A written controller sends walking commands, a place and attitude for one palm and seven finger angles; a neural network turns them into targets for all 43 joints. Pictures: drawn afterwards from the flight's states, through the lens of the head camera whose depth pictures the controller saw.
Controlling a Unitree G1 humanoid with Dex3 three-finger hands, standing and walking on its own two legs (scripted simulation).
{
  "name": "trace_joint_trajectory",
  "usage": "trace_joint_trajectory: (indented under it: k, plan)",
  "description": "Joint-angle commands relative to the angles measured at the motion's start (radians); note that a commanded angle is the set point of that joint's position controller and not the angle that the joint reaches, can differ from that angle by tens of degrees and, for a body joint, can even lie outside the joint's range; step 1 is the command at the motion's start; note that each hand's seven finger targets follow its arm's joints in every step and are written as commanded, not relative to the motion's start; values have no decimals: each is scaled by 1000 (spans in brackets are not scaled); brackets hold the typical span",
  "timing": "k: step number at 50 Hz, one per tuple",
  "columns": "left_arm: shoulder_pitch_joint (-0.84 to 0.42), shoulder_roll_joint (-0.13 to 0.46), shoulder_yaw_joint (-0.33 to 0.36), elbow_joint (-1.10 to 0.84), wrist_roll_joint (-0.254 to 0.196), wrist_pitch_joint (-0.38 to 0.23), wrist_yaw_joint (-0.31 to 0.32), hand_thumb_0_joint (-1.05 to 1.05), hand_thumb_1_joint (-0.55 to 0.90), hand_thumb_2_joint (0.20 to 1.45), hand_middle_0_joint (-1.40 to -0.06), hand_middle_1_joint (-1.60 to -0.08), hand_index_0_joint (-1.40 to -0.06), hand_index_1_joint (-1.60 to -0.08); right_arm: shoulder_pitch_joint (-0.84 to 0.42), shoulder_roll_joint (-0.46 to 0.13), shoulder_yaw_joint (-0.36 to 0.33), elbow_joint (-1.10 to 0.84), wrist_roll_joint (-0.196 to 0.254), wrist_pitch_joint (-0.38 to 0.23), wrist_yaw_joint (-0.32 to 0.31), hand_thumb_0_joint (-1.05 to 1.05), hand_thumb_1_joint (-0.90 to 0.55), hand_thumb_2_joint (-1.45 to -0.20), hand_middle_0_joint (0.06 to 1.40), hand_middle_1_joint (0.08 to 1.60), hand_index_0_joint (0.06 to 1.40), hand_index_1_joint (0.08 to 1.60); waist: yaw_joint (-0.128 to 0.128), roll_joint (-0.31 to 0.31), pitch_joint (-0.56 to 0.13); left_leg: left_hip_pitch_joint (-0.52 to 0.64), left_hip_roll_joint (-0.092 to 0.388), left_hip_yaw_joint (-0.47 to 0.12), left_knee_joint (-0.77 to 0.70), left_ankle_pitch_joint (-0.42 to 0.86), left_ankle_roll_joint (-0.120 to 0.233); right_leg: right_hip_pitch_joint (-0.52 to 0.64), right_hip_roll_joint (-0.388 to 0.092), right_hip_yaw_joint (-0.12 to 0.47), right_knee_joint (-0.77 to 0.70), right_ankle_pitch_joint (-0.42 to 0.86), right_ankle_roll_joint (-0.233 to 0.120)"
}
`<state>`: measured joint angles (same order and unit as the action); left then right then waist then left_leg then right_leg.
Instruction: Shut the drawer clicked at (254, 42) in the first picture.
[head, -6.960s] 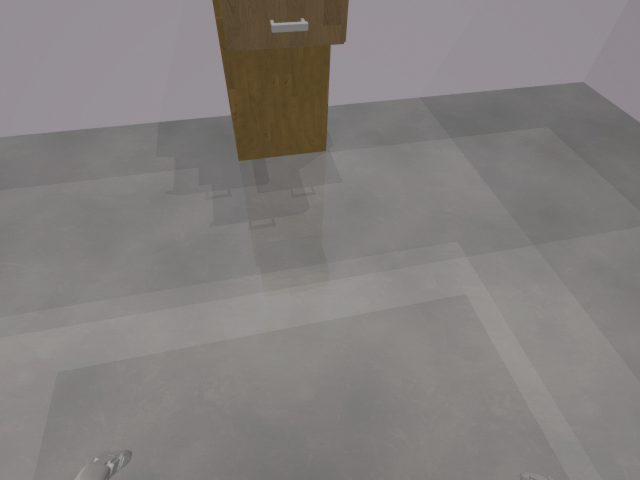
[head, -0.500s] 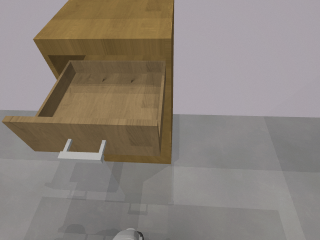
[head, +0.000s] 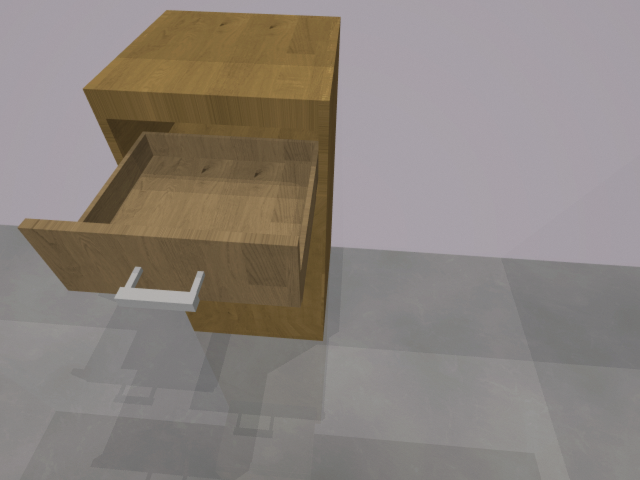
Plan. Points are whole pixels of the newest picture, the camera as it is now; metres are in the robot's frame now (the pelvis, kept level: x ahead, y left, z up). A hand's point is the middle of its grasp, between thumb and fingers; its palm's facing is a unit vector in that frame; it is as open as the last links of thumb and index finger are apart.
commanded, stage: come to a stop and stand still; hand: left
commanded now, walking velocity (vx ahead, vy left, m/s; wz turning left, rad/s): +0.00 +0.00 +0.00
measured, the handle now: (162, 287) +0.38 +0.28 -0.02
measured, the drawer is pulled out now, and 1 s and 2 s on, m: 0.30 0.30 0.30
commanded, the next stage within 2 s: look again from close up in 1.34 s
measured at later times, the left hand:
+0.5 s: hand out of the picture -0.03 +0.18 -0.18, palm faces +0.07 -0.99 -0.14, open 7.4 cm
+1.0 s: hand out of the picture +0.00 +0.20 -0.18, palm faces +0.05 -0.98 -0.17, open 7.4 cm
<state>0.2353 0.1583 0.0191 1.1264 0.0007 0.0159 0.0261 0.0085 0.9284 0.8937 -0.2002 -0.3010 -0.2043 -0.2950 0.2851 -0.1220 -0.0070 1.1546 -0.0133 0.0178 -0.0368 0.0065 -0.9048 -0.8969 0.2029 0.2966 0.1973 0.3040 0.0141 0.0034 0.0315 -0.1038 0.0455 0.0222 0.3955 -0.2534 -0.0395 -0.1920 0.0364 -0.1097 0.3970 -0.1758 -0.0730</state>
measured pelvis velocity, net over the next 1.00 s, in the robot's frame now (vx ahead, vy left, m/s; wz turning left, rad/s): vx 0.01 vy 0.03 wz -0.01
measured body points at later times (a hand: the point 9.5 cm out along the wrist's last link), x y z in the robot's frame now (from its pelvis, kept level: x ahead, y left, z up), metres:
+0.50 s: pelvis -0.01 +0.02 +0.00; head +0.00 +0.03 +0.45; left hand -0.03 +0.23 -0.16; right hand -0.06 -0.17 -0.16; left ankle -0.02 +0.14 -0.74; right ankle +0.03 -0.07 -0.74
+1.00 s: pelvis +0.01 +0.03 +0.00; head +0.03 +0.03 +0.45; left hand +0.00 +0.25 -0.16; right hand +0.00 -0.18 -0.16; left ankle -0.02 +0.14 -0.74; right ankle +0.03 -0.07 -0.74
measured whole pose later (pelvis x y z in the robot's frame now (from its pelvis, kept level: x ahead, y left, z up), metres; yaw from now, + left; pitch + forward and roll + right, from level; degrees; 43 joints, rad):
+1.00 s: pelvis +0.01 +0.03 +0.00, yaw +0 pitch -1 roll +0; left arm 0.29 0.13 0.00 1.14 0.01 -0.01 0.03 0.01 0.91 0.89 -0.20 -0.30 -0.20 -0.29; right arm 0.30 -0.13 0.00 1.14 0.00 -0.02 -0.04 0.01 -0.91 -0.90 0.20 0.30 0.20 0.30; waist 0.01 0.00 0.03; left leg -0.09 -0.01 0.05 0.37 -0.26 0.01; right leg -0.20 -0.01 -0.08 0.41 -0.19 -0.02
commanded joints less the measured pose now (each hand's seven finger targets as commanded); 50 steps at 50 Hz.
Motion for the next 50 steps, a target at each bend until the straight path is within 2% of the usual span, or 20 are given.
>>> trace_joint_trajectory:
  k: [1,2,9,20,28,32,36,38,42,50]
  plan:
    - [58,99,18,-26,6,-13,9,0,900,900,-200,-300,-200,-300,98,-73,-14,-18,-5,2,-3,0,-900,-900,200,300,200,300,-10,-36,118,-121,27,-25,-61,-67,48,-60,-158,217,-210,-271,61]
    - [59,99,18,-28,7,-14,9,0,900,900,-200,-300,-200,-300,112,-70,-14,-16,-4,3,-3,0,-900,-900,200,300,200,300,-13,-55,112,-111,30,-24,-64,-72,49,-66,-155,212,-215,-280,60]
    - [95,75,21,-29,7,-20,10,0,900,900,-200,-300,-200,-300,148,-59,-13,-22,-5,-10,-2,0,-900,-900,200,300,200,300,-13,-17,60,-134,28,-37,-78,-77,56,-41,-151,201,-181,-242,53]
    - [144,40,12,-6,7,-27,11,0,900,900,-200,-300,-200,-300,171,-46,-6,-17,0,-29,-7,0,-900,-900,200,300,200,300,-3,22,67,-170,48,-69,-115,-58,64,-16,-143,165,-111,-113,44]
    - [158,26,2,2,9,-31,14,0,900,900,-200,-300,-200,-300,162,-55,-6,-20,4,-39,-9,0,-900,-900,200,300,200,300,-2,12,61,-152,62,-81,-124,-9,69,-5,-141,146,-71,-7,44]
    - [157,32,0,0,8,-35,15,0,900,900,-200,-300,-200,-300,155,-58,-6,-18,7,-42,-9,0,-900,-900,200,300,200,300,-5,-10,44,-119,63,-72,-113,42,68,4,-144,143,-69,28,44]
    - [150,35,-1,-1,8,-38,17,0,900,900,-200,-300,-200,-300,145,-60,-6,-19,7,-44,-9,0,-900,-900,200,300,200,300,-8,-13,55,-113,62,-70,-109,66,65,-1,-145,148,-63,48,45]
    - [148,36,0,-3,9,-37,17,0,900,900,-200,-300,-200,-300,138,-65,-5,-20,7,-46,-10,0,-900,-900,200,300,200,300,-7,4,49,-107,66,-73,-109,101,67,10,-146,142,-55,77,44]
    - [149,46,-1,-3,10,-38,16,0,900,900,-200,-300,-200,-300,124,-72,-6,-21,8,-46,-10,0,-900,-900,200,300,200,300,-5,-11,54,-88,68,-69,-107,115,67,7,-148,137,-59,87,46]
    - [123,77,5,-9,9,-42,15,0,900,900,-200,-300,-200,-300,103,-102,-8,-28,8,-50,-11,0,-900,-900,200,300,200,300,-9,3,38,-70,67,-71,-106,146,66,33,-154,141,-61,114,41]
